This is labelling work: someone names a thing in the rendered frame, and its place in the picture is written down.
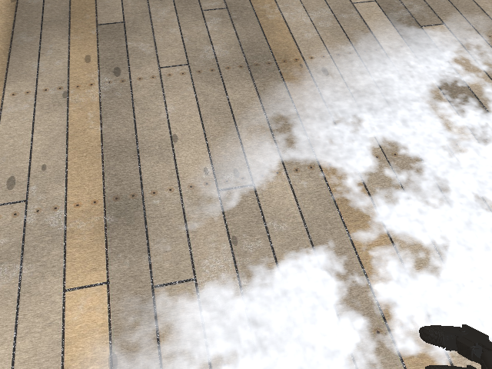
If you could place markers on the robot right hand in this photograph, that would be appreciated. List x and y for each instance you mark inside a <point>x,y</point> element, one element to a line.
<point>467,341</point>

